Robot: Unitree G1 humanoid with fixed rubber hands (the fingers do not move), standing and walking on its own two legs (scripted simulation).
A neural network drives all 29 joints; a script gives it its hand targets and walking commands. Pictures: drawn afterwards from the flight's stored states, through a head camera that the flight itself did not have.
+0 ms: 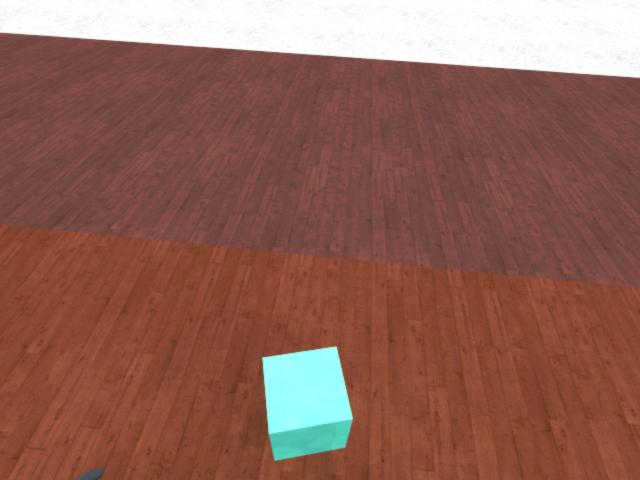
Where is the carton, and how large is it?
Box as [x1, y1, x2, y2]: [263, 347, 352, 460]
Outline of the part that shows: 336,347 263,358 268,429 275,460 344,447 352,417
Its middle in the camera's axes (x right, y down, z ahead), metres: -0.04 +0.47 +1.11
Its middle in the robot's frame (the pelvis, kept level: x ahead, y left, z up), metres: +0.46 +0.04 -0.66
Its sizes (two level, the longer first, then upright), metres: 0.210 0.200 0.250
